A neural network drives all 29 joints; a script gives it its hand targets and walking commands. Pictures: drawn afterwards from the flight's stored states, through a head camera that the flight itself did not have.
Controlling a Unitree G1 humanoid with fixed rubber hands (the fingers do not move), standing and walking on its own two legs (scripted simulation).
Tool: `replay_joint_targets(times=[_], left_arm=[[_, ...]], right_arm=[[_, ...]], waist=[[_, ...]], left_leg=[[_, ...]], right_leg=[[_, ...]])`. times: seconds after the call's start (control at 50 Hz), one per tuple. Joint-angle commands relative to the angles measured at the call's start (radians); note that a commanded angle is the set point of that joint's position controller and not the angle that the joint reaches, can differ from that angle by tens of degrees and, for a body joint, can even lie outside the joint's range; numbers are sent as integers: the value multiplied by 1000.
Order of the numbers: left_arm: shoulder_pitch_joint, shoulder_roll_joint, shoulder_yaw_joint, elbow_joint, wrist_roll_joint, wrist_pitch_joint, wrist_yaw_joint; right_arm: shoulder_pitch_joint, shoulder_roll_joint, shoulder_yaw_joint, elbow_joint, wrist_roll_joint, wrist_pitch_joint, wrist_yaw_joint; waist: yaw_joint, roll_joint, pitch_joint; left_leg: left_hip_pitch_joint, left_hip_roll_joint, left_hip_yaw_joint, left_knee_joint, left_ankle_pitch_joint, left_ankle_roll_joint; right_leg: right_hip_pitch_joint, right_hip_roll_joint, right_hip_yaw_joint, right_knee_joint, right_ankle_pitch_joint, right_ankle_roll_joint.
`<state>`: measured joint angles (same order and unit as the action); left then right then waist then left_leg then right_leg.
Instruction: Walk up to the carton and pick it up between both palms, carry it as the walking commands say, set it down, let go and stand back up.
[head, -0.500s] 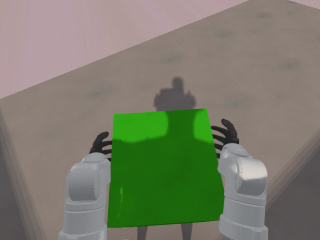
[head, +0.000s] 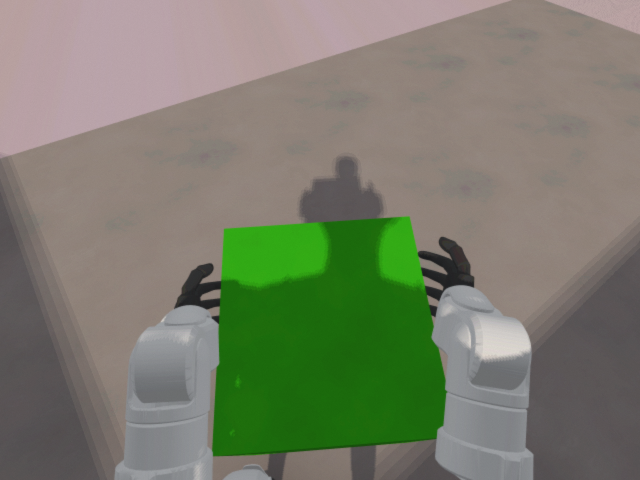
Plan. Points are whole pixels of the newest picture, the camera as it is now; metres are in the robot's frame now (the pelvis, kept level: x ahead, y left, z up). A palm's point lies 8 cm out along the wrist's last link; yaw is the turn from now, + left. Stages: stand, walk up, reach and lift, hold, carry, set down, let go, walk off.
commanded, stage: carry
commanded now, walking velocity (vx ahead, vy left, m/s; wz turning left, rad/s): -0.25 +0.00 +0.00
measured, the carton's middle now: (324, 346) +0.30 +0.01 -0.01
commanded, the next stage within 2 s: none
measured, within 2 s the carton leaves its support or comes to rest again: neither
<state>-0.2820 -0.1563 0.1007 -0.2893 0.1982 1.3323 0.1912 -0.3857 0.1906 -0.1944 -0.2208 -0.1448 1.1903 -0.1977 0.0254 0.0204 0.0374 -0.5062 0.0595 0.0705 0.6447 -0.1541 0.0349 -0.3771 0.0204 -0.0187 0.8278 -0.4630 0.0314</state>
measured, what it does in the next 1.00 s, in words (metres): walks backwards: right foot, then left foot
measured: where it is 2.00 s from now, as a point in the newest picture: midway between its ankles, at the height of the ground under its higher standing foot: outside the picture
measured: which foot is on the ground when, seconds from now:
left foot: down 0.00-0.04, up 0.06-0.36, down 0.38-1.00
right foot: up 0.00-0.02, down 0.04-0.40, up 0.42-0.66, down 0.68-1.00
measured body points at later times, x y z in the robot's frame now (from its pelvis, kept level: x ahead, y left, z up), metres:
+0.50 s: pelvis -0.13 +0.03 +0.02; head -0.12 +0.04 +0.46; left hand +0.15 +0.19 +0.08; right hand +0.19 -0.11 +0.11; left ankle -0.13 +0.13 -0.72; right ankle -0.08 -0.12 -0.69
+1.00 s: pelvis -0.17 +0.03 +0.01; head -0.18 +0.02 +0.46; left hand +0.11 +0.17 +0.09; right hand +0.13 -0.13 +0.11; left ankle -0.13 +0.13 -0.72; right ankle -0.15 -0.10 -0.72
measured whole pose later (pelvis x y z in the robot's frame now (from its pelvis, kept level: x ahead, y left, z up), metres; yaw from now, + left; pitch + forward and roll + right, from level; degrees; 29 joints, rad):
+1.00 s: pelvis -0.17 +0.03 +0.01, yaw +0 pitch +0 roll -1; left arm -0.28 -0.16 0.10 -0.21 0.19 1.33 0.19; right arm -0.36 0.18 -0.19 -0.19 -0.15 1.21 -0.20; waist -0.01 0.02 -0.04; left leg -0.35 0.04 0.11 0.60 -0.26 0.02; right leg -0.31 -0.02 -0.02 0.58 -0.27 0.02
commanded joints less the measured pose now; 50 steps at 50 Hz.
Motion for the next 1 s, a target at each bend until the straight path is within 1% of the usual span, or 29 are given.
replay_joint_targets(times=[0.0, 0.02, 0.04, 0.06, 0.08, 0.1, 0.12, 0.14, 0.18, 0.2, 0.3, 0.32, 0.34, 0.36, 0.38, 0.4, 0.42, 0.44, 0.48, 0.52, 0.56, 0.62, 0.64, 0.66, 0.7, 0.76, 0.82, 0.86, 0.98], left_arm=[[-707, -950, -670, -133, -577, -78, -382], [-713, -935, -665, -136, -580, -78, -389], [-686, -958, -657, -132, -576, -80, -399], [-708, -976, -657, -129, -574, -82, -402], [-748, -980, -652, -155, -573, -86, -404], [-757, -974, -656, -184, -572, -91, -407], [-767, -979, -656, -202, -573, -92, -405], [-732, -969, -629, -185, -559, -91, -400], [-676, -940, -597, -193, -544, -91, -388], [-641, -929, -592, -178, -534, -85, -383], [-610, -933, -604, -123, -507, -81, -371], [-612, -933, -608, -111, -503, -80, -370], [-594, -933, -608, -81, -495, -77, -369], [-605, -935, -613, -72, -493, -78, -369], [-626, -937, -615, -80, -495, -85, -366], [-675, -943, -633, -88, -518, -86, -368], [-704, -964, -655, -103, -535, -98, -366], [-725, -964, -660, -101, -546, -97, -367], [-729, -966, -664, -101, -554, -90, -365], [-758, -959, -672, -124, -561, -84, -357], [-737, -953, -668, -103, -558, -76, -356], [-710, -945, -652, -82, -557, -73, -365], [-710, -945, -650, -81, -558, -75, -369], [-721, -940, -647, -81, -559, -76, -372], [-721, -948, -640, -88, -552, -79, -378], [-702, -957, -631, -74, -544, -79, -375], [-690, -951, -619, -58, -527, -82, -373], [-707, -946, -622, -66, -526, -81, -370], [-726, -945, -618, -53, -529, -74, -371]], right_arm=[[-300, 976, 680, 55, 395, 69, 373], [-294, 987, 689, 60, 392, 70, 371], [-301, 991, 714, 40, 395, 73, 375], [-352, 1027, 730, 29, 417, 66, 375], [-399, 1043, 745, 9, 443, 58, 377], [-416, 1054, 764, -21, 461, 51, 374], [-404, 1064, 769, -23, 465, 53, 370], [-407, 1060, 778, -29, 474, 57, 365], [-389, 1040, 789, -43, 489, 65, 355], [-355, 1034, 781, -20, 482, 72, 352], [-306, 1014, 754, 51, 470, 84, 365], [-300, 1013, 748, 66, 469, 84, 371], [-296, 1007, 734, 87, 464, 87, 378], [-287, 1002, 723, 107, 453, 86, 385], [-294, 1000, 717, 102, 452, 85, 391], [-275, 1013, 702, 133, 442, 73, 400], [-311, 1019, 698, 105, 454, 66, 402], [-334, 1019, 691, 98, 456, 65, 401], [-325, 1006, 668, 102, 443, 68, 397], [-307, 997, 648, 117, 431, 73, 397], [-291, 982, 641, 132, 421, 77, 393], [-276, 963, 642, 144, 405, 80, 387], [-273, 961, 644, 143, 402, 77, 386], [-280, 970, 650, 147, 402, 76, 386], [-293, 995, 670, 125, 410, 74, 384], [-335, 1011, 704, 97, 446, 78, 387], [-350, 1000, 709, 103, 454, 82, 392], [-343, 991, 696, 123, 447, 86, 395], [-350, 986, 679, 151, 440, 92, 397]], waist=[[-14, 100, -417], [1, -164, -389], [13, -359, -305], [10, -249, -271], [4, -143, -245], [2, -122, -281], [-4, -119, -343], [-8, -159, -371], [-4, -213, -472], [-2, -228, -502], [-10, -266, -478], [-20, -218, -482], [-21, -129, -474], [-22, 19, -452], [-14, 216, -418], [-27, 213, -343], [-29, 138, -340], [-29, 108, -343], [-26, 141, -349], [-28, 165, -375], [-29, 171, -392], [-17, 98, -400], [-19, 82, -416], [-22, 14, -418], [-33, -86, -429], [-28, -108, -421], [-23, -50, -396], [-21, -18, -370], [-21, -31, -360]], left_leg=[[95, 161, -137, -218, -271, 9], [-75, 28, -24, 17, -317, -51], [-127, -107, 58, 431, -432, -88], [-66, -85, -102, 579, -386, -71], [-41, -83, -114, 649, -318, -68], [-36, -70, -93, 682, -256, -66], [-46, -53, -64, 661, -219, -74], [-52, -38, -36, 551, -232, -80], [-52, -56, -7, 329, -329, -90], [-29, -64, -5, 266, -358, -88], [203, -93, 57, -83, -269, -70], [282, -76, 51, -210, -209, -58], [367, -10, -16, -291, -182, -51], [394, 133, -197, -374, -232, -23], [416, 351, -407, -402, 27, 25], [253, 366, -349, -410, -49, 75], [243, 319, -285, -385, -50, 82], [249, 267, -226, -363, -24, 73], [285, 220, -155, -318, 104, 69], [355, 205, -143, -255, 299, 75], [363, 215, -153, -219, 351, 85], [296, 168, -110, -182, 158, 48], [244, 140, -100, -173, 94, 21], [199, 93, -64, -129, 6, -10], [254, 27, -33, -93, -78, -44], [313, 51, -55, -125, -11, -31], [279, 80, -94, -189, -56, -19], [263, 84, -97, -217, -92, -18], [258, 84, -97, -231, -118, -20]], right_leg=[[222, -71, 64, -350, 132, -62], [264, -286, 377, -538, 24, -127], [33, -506, 594, -668, 28, -242], [-79, -455, 530, -681, -132, -238], [-106, -377, 411, -651, -38, -193], [-43, -317, 295, -587, 171, -158], [63, -286, 223, -527, 325, -142], [153, -263, 207, -484, 461, -125], [367, -267, 236, -396, 828, -130], [396, -283, 250, -387, 866, -141], [224, -256, 204, -446, 435, -130], [179, -238, 177, -421, 341, -106], [98, -199, 134, -369, 235, -67], [7, -140, 74, -279, 199, -33], [-123, -69, -12, -151, 102, 8], [-107, -53, -8, -27, 4, 13], [-93, -52, 27, 48, 51, 9], [-88, -44, 29, 94, 79, 8], [-77, -50, 17, 78, 79, 11], [-65, -37, -19, -19, 40, 12], [-19, -34, -37, -108, 21, 5], [145, -44, -28, -356, 264, -21], [221, -84, 23, -356, 340, -38], [256, -165, 120, -364, 478, -60], [191, -239, 175, -393, 549, -84], [115, -186, 133, -402, 387, -69], [106, -148, 107, -398, 253, -59], [105, -137, 97, -388, 255, -58], [102, -128, 95, -382, 251, -59]])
